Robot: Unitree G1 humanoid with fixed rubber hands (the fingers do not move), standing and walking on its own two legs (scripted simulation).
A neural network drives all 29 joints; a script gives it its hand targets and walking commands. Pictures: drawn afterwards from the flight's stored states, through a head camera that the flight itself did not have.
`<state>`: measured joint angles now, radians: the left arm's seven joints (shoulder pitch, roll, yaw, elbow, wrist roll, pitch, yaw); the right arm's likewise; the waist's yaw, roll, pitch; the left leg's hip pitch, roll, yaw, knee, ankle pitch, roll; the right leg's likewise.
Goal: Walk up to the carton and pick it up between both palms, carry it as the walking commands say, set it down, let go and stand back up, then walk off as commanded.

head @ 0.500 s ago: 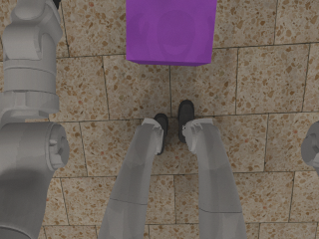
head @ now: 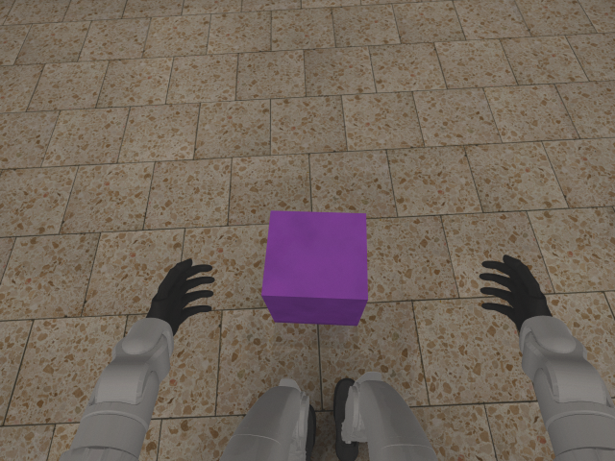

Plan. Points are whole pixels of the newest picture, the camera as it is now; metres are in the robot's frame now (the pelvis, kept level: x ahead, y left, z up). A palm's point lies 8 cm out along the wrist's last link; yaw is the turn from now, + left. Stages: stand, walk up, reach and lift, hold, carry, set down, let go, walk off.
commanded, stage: let go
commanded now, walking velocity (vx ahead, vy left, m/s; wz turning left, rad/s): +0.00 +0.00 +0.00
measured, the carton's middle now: (316, 272) +0.54 +0.05 -0.56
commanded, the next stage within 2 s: stand in 0.78 s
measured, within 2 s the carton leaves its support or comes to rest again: neither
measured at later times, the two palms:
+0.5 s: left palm (160, 387) +0.19 +0.20 -0.01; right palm (578, 404) +0.20 -0.27 -0.03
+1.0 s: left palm (126, 328) +0.25 +0.24 +0.02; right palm (590, 405) +0.20 -0.28 -0.02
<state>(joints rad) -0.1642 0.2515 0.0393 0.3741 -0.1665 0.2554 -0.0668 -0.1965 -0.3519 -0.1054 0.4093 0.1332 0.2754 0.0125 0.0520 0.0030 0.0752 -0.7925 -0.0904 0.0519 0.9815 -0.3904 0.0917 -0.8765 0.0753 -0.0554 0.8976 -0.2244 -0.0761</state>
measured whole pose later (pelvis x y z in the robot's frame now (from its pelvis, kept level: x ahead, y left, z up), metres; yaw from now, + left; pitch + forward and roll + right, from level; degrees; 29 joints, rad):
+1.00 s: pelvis +0.08 -0.03 +0.05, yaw +1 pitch -1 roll +1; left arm 0.20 0.30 0.07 0.47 -0.06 0.04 -0.03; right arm 0.36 -0.27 -0.06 0.47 0.04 0.03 0.03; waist 0.01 0.02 -0.02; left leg -0.23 -0.01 0.06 0.66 -0.46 0.05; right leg -0.34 0.11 -0.07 0.59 -0.25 -0.09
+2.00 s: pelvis +0.08 -0.02 +0.05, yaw +1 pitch -1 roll +0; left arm 0.20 0.33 0.03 0.72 -0.06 -0.06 -0.01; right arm 0.33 -0.28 -0.06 0.61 0.04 -0.04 -0.01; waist 0.01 0.02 -0.12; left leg -0.22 -0.03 0.06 0.64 -0.40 0.04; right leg -0.33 0.10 -0.07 0.60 -0.25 -0.10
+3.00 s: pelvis +0.06 +0.00 +0.06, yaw +1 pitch -1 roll +0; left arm 0.22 0.29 -0.01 0.83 -0.06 0.00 0.01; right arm 0.36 -0.28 -0.06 0.69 0.04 0.06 0.00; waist 0.01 0.02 -0.12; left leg -0.27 -0.01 0.06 0.70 -0.42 0.05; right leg -0.31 0.09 -0.07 0.47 -0.14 -0.10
